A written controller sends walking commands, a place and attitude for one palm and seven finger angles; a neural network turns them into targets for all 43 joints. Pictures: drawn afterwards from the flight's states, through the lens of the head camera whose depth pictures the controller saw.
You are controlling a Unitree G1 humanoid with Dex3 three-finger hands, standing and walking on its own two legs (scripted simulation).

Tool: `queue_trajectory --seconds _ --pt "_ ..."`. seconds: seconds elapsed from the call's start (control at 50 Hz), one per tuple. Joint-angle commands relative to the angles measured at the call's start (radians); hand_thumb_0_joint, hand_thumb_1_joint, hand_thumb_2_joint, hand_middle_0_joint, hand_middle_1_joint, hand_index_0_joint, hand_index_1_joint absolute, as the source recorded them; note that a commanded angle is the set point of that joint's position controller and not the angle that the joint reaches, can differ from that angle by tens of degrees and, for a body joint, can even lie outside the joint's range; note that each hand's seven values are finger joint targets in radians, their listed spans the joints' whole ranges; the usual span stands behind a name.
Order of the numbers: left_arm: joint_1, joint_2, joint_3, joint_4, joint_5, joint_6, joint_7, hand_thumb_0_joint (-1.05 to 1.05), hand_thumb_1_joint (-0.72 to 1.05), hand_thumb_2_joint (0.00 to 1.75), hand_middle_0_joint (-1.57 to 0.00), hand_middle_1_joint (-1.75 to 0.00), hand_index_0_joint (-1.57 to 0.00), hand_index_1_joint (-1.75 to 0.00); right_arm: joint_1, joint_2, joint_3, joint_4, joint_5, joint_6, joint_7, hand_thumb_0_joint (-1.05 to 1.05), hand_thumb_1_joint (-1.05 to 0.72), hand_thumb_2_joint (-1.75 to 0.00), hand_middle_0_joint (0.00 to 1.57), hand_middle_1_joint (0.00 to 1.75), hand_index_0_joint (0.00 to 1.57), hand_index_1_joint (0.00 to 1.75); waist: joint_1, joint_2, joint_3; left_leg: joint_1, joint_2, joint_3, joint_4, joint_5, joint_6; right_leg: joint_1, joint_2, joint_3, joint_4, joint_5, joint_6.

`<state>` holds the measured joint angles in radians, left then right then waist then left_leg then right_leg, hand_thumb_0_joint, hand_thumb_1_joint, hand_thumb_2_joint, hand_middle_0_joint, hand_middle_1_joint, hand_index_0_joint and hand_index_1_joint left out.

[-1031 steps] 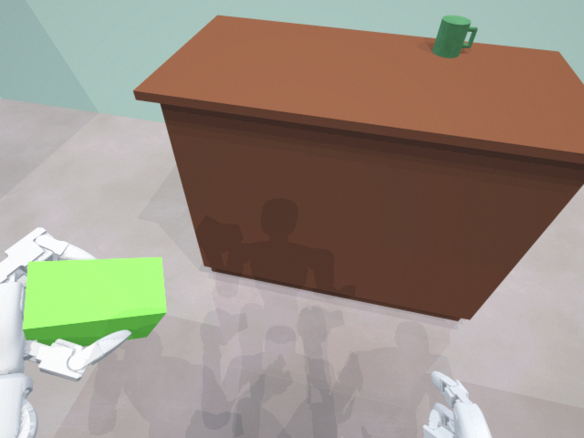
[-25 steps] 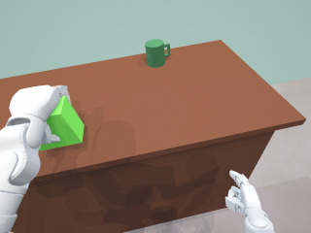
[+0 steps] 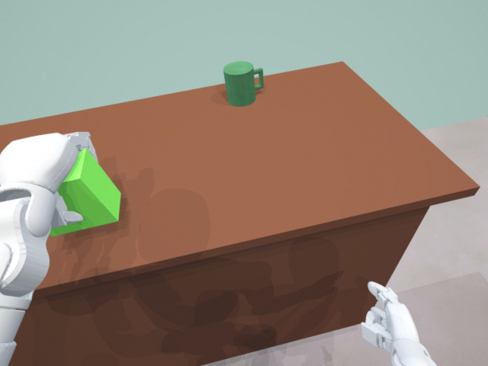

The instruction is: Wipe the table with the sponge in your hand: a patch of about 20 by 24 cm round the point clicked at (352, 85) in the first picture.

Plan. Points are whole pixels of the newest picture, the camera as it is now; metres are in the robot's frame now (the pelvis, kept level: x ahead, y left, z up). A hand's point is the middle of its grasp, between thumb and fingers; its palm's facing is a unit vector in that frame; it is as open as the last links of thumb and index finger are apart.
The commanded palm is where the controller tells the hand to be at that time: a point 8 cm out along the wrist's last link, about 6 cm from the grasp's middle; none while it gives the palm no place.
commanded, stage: move the sponge above the wiping area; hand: left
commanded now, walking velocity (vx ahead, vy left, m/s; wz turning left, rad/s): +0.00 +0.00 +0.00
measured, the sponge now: (75, 201) +0.28 +0.32 +0.15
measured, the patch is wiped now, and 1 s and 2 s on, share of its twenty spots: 0.00 0.00 0.00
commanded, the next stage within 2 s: none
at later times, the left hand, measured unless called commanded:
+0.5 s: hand (53, 180) +0.27 +0.33 +0.20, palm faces +0.12 +0.01 -0.99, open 10.1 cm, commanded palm +0.23 +0.31 +0.27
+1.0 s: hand (59, 182) +0.27 +0.32 +0.20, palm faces +0.04 +0.02 -1.00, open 10.1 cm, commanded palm +0.23 +0.31 +0.27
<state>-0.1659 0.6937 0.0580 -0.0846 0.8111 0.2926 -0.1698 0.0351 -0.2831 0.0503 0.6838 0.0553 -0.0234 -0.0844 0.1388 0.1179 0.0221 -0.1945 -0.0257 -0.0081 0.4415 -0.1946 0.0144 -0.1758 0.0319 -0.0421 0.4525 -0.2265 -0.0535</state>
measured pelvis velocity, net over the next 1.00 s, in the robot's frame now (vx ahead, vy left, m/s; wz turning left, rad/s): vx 0.00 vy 0.00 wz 0.00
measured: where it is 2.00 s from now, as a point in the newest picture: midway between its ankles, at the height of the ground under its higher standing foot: outside the picture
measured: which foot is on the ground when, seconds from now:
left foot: down 0.00-1.00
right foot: down 0.00-1.00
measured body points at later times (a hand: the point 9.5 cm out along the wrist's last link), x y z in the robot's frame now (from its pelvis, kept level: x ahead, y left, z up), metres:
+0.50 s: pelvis +0.00 +0.00 +0.00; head -0.01 -0.05 +0.45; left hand +0.26 +0.32 +0.26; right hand +0.27 -0.18 -0.07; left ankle +0.03 +0.11 -0.74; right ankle +0.02 -0.09 -0.74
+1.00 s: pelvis +0.00 +0.00 +0.00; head +0.00 -0.06 +0.45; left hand +0.27 +0.31 +0.25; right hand +0.26 -0.20 -0.08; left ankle +0.03 +0.11 -0.74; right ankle +0.02 -0.09 -0.74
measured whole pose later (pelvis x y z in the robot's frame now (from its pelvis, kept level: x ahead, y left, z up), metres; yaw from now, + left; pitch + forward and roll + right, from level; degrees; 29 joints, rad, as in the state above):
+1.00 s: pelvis +0.00 +0.00 +0.00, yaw +0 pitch -2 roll +1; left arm -0.16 0.73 0.07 -0.11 0.82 0.40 -0.28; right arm 0.02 -0.29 0.07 0.65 0.07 0.00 -0.08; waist 0.12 0.13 0.00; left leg -0.22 -0.03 -0.01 0.45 -0.20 0.01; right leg -0.20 0.03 -0.04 0.47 -0.23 -0.06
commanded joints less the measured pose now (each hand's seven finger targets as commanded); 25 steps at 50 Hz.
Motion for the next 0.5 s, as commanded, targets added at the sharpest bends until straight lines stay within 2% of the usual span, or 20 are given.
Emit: queue_trajectory --seconds 0.0,0.04,0.06,0.08,0.1,0.12,0.14,0.16,0.18,0.2,0.22,0.24,0.26,0.28,0.34,0.36,0.4,0.44,0.46,0.48 --pt "-0.319 0.256 0.147 -0.133 0.027 0.064 0.043 0.00 0.10 1.30 -1.20 -1.60 -1.20 -1.60 -0.231 -0.083 -0.022 -0.181 0.000 -0.059 0.002 0.00 -0.90 -0.90 0.20 0.30 0.20 0.30 0.003 -0.041 -0.248 0.063 0.005 -0.047 -0.051 0.168 -0.001 0.051 -0.054 0.083 -0.081 0.122 -0.012" --pt "-0.326 0.253 0.122 -0.121 0.035 0.088 0.015 0.00 0.10 1.30 -1.20 -1.60 -1.20 -1.60 -0.239 -0.088 -0.020 -0.182 0.004 -0.047 0.003 0.00 -0.90 -0.90 0.20 0.30 0.20 0.30 -0.002 -0.066 -0.231 0.053 0.005 -0.046 -0.057 0.139 0.003 0.036 -0.052 0.078 -0.086 0.105 -0.007" --pt "-0.343 0.257 0.124 -0.152 0.041 0.095 0.000 0.00 0.10 1.30 -1.20 -1.60 -1.20 -1.60 -0.288 -0.077 -0.010 -0.203 0.015 -0.056 0.003 0.00 -0.90 -0.90 0.20 0.30 0.20 0.30 0.001 -0.050 -0.244 0.066 0.003 -0.056 -0.053 0.133 0.004 0.035 -0.040 0.113 -0.085 0.091 -0.022" --pt "-0.343 0.258 0.112 -0.167 0.045 0.094 -0.009 0.00 0.10 1.30 -1.20 -1.60 -1.20 -1.60 -0.249 -0.089 -0.017 -0.197 0.002 -0.051 0.004 0.00 -0.90 -0.90 0.20 0.30 0.20 0.30 0.002 -0.042 -0.284 0.067 0.002 -0.053 -0.054 0.154 0.006 0.061 -0.050 0.080 -0.072 0.116 -0.017" --pt "-0.338 0.253 0.102 -0.201 0.051 0.088 -0.018 0.00 0.10 1.30 -1.20 -1.60 -1.20 -1.60 -0.248 -0.080 -0.014 -0.205 0.006 -0.052 0.006 0.00 -0.90 -0.90 0.20 0.30 0.20 0.30 -0.002 -0.053 -0.287 0.077 0.001 -0.053 -0.053 0.175 0.007 0.059 -0.047 0.073 -0.066 0.136 -0.011" --pt "-0.322 0.260 0.106 -0.221 0.054 0.083 -0.027 0.00 0.10 1.30 -1.20 -1.60 -1.20 -1.60 -0.247 -0.081 -0.015 -0.206 0.001 -0.049 0.006 0.00 -0.90 -0.90 0.20 0.30 0.20 0.30 0.002 -0.036 -0.288 0.085 -0.001 -0.053 -0.049 0.186 0.011 0.057 -0.044 0.072 -0.066 0.147 -0.013" --pt "-0.322 0.270 0.115 -0.259 0.055 0.075 -0.029 0.00 0.10 1.30 -1.20 -1.60 -1.20 -1.60 -0.246 -0.075 -0.012 -0.213 0.001 -0.047 0.007 0.00 -0.90 -0.90 0.20 0.30 0.20 0.30 0.005 -0.033 -0.298 0.093 -0.001 -0.056 -0.050 0.193 0.012 0.060 -0.044 0.071 -0.064 0.149 -0.012" --pt "-0.340 0.297 0.149 -0.291 0.057 0.071 -0.028 0.00 0.10 1.30 -1.20 -1.60 -1.20 -1.60 -0.291 -0.065 -0.003 -0.227 0.008 -0.059 0.006 0.00 -0.90 -0.90 0.20 0.30 0.20 0.30 0.011 -0.023 -0.305 0.107 0.001 -0.070 -0.047 0.190 0.011 0.059 -0.031 0.113 -0.063 0.140 -0.029" --pt "-0.339 0.279 0.132 -0.280 0.051 0.067 -0.023 0.00 0.10 1.30 -1.20 -1.60 -1.20 -1.60 -0.248 -0.072 -0.007 -0.215 -0.006 -0.052 0.004 0.00 -0.90 -0.90 0.20 0.30 0.20 0.30 0.009 -0.023 -0.307 0.097 0.002 -0.060 -0.048 0.197 0.012 0.066 -0.044 0.078 -0.064 0.143 -0.021" --pt "-0.330 0.292 0.153 -0.248 0.057 0.064 -0.014 0.00 0.10 1.30 -1.20 -1.60 -1.20 -1.60 -0.235 -0.069 -0.006 -0.202 -0.003 -0.050 0.007 0.00 -0.90 -0.90 0.20 0.30 0.20 0.30 0.007 -0.056 -0.275 0.090 0.004 -0.065 -0.057 0.191 0.007 0.048 -0.037 0.071 -0.071 0.126 -0.016" --pt "-0.328 0.284 0.154 -0.247 0.052 0.062 -0.008 0.00 0.10 1.30 -1.20 -1.60 -1.20 -1.60 -0.239 -0.073 -0.008 -0.202 -0.007 -0.045 0.006 0.00 -0.90 -0.90 0.20 0.30 0.20 0.30 0.012 -0.057 -0.267 0.088 0.006 -0.060 -0.062 0.181 0.007 0.048 -0.039 0.068 -0.077 0.122 -0.016" --pt "-0.326 0.308 0.182 -0.255 0.048 0.062 0.004 0.00 0.10 1.30 -1.20 -1.60 -1.20 -1.60 -0.243 -0.071 -0.009 -0.201 -0.005 -0.043 0.006 0.00 -0.90 -0.90 0.20 0.30 0.20 0.30 0.019 -0.052 -0.268 0.086 0.005 -0.058 -0.060 0.177 0.006 0.050 -0.041 0.074 -0.079 0.114 -0.015" --pt "-0.333 0.344 0.224 -0.266 0.050 0.073 0.013 0.00 0.10 1.30 -1.20 -1.60 -1.20 -1.60 -0.287 -0.069 -0.002 -0.210 0.000 -0.051 0.005 0.00 -0.90 -0.90 0.20 0.30 0.20 0.30 0.032 -0.027 -0.274 0.091 0.003 -0.070 -0.055 0.179 0.004 0.057 -0.029 0.127 -0.079 0.113 -0.035" --pt "-0.347 0.311 0.191 -0.249 0.046 0.080 0.021 0.00 0.10 1.30 -1.20 -1.60 -1.20 -1.60 -0.254 -0.075 -0.007 -0.198 -0.008 -0.042 0.005 0.00 -0.90 -0.90 0.20 0.30 0.20 0.30 0.023 -0.027 -0.283 0.080 0.004 -0.056 -0.059 0.183 0.002 0.069 -0.043 0.086 -0.076 0.116 -0.024" --pt "-0.326 0.289 0.171 -0.207 0.041 0.113 0.024 0.00 0.10 1.30 -1.20 -1.60 -1.20 -1.60 -0.255 -0.077 -0.010 -0.190 -0.002 -0.030 0.009 0.00 -0.90 -0.90 0.20 0.30 0.20 0.30 0.023 -0.045 -0.254 0.070 0.002 -0.051 -0.063 0.183 -0.001 0.060 -0.042 0.081 -0.082 0.124 -0.017" --pt "-0.347 0.300 0.174 -0.210 0.044 0.128 0.016 0.00 0.10 1.30 -1.20 -1.60 -1.20 -1.60 -0.304 -0.073 0.000 -0.204 0.009 -0.038 0.007 0.00 -0.90 -0.90 0.20 0.30 0.20 0.30 0.022 -0.011 -0.252 0.073 -0.002 -0.059 -0.063 0.158 -0.001 0.050 -0.031 0.122 -0.089 0.096 -0.031" --pt "-0.353 0.261 0.120 -0.157 0.051 0.145 -0.001 0.00 0.10 1.30 -1.20 -1.60 -1.20 -1.60 -0.257 -0.082 -0.007 -0.188 0.006 -0.032 0.005 0.00 -0.90 -0.90 0.20 0.30 0.20 0.30 0.005 -0.050 -0.247 0.061 0.001 -0.053 -0.065 0.150 0.000 0.045 -0.042 0.082 -0.085 0.097 -0.016" --pt "-0.327 0.264 0.106 -0.178 0.052 0.147 -0.034 0.00 0.10 1.30 -1.20 -1.60 -1.20 -1.60 -0.256 -0.083 -0.009 -0.199 0.008 -0.026 0.004 0.00 -0.90 -0.90 0.20 0.30 0.20 0.30 0.003 -0.066 -0.250 0.064 -0.003 -0.046 -0.055 0.158 0.009 0.049 -0.045 0.080 -0.083 0.124 -0.010" --pt "-0.354 0.270 0.104 -0.210 0.055 0.143 -0.052 0.00 0.10 1.30 -1.20 -1.60 -1.20 -1.60 -0.303 -0.073 0.003 -0.221 0.018 -0.039 0.002 0.00 -0.90 -0.90 0.20 0.30 0.20 0.30 -0.001 -0.033 -0.270 0.080 -0.005 -0.058 -0.047 0.154 0.009 0.048 -0.034 0.122 -0.080 0.121 -0.025" --pt "-0.355 0.278 0.101 -0.214 0.054 0.131 -0.060 0.00 0.10 1.30 -1.20 -1.60 -1.20 -1.60 -0.256 -0.082 -0.005 -0.212 0.008 -0.037 -0.001 0.00 -0.90 -0.90 0.20 0.30 0.20 0.30 -0.003 -0.039 -0.283 0.072 -0.005 -0.055 -0.043 0.162 0.012 0.059 -0.047 0.088 -0.073 0.126 -0.016"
